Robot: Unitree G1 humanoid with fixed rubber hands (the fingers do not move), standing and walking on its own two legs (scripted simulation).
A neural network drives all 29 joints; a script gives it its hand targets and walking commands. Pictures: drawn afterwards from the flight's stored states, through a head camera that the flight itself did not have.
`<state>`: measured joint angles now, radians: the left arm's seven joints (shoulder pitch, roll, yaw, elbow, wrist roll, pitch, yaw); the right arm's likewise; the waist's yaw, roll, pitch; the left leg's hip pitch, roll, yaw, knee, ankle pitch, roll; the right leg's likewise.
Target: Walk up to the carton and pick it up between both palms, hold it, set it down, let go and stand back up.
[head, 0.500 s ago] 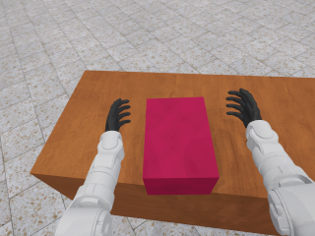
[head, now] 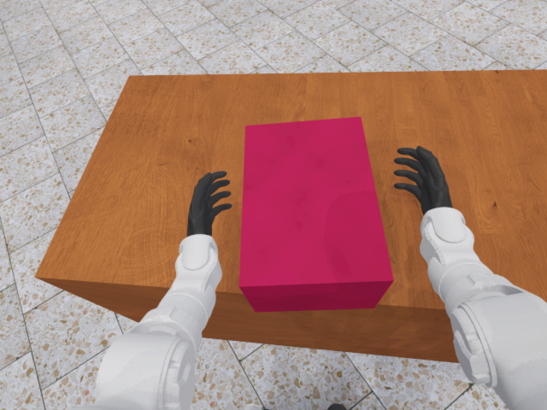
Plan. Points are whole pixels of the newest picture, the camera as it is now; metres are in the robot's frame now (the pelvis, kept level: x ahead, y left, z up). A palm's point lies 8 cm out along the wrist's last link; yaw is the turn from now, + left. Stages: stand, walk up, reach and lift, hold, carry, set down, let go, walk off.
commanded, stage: reach and lift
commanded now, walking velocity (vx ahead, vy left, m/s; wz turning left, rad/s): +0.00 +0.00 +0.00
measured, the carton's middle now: (308, 214) +0.44 +0.02 -0.03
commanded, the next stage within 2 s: none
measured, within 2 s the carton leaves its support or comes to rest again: neither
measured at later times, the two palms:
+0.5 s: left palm (216, 221) +0.40 +0.15 +0.00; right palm (403, 205) +0.44 -0.12 +0.00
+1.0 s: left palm (213, 236) +0.37 +0.16 +0.00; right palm (402, 220) +0.42 -0.12 +0.00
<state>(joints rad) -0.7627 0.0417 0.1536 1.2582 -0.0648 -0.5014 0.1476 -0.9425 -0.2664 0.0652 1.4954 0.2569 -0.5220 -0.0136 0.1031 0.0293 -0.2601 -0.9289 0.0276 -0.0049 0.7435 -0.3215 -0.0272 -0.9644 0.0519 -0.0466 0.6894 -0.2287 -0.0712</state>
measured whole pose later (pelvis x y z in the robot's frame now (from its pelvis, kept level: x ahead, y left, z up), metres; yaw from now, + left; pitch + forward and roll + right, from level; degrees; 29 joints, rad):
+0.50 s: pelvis -0.01 +0.00 -0.01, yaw +1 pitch +29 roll +0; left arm -0.78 -0.04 0.32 1.16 0.09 -0.47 0.19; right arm -0.95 -0.13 -0.15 1.43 0.02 -0.50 -0.10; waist 0.08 0.02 -0.24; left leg -0.95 0.02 -0.01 0.79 -0.33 -0.03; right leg -0.99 0.05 -0.05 0.75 -0.26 -0.07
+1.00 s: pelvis +0.00 +0.00 +0.02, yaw +1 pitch +25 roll +0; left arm -0.67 -0.11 0.51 1.09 0.34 -0.54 0.16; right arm -0.82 -0.02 -0.61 1.32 -0.48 -0.58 -0.07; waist 0.06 0.01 -0.17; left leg -0.79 0.02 0.00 0.63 -0.27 -0.02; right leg -0.83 0.04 -0.05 0.60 -0.20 -0.07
